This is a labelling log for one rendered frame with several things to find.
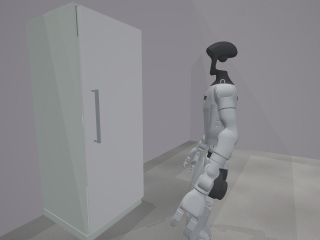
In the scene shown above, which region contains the fridge door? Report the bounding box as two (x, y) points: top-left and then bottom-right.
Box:
(76, 5), (144, 233)

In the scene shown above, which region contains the left robot upper arm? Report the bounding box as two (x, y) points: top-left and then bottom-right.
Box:
(213, 84), (239, 145)

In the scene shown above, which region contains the handle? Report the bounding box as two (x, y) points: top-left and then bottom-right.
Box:
(91, 89), (101, 144)

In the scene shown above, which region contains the robot right hand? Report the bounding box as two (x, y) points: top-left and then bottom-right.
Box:
(183, 147), (203, 171)

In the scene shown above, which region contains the robot left hand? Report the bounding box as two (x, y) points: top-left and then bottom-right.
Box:
(170, 188), (206, 237)

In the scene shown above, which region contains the robot torso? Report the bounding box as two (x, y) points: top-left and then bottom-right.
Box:
(202, 79), (238, 181)

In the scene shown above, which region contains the right robot forearm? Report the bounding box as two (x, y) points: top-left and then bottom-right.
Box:
(196, 135), (208, 152)

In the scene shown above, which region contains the left robot forearm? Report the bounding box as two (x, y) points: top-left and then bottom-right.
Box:
(194, 130), (236, 196)

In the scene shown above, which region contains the robot head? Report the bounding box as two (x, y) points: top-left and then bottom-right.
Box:
(206, 41), (238, 86)

